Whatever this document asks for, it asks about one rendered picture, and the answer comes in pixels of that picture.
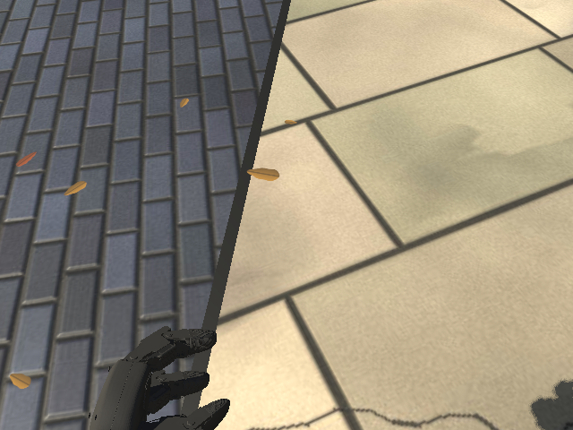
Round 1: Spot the left robot hand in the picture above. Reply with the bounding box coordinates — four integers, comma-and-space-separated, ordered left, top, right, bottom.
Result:
88, 326, 230, 430

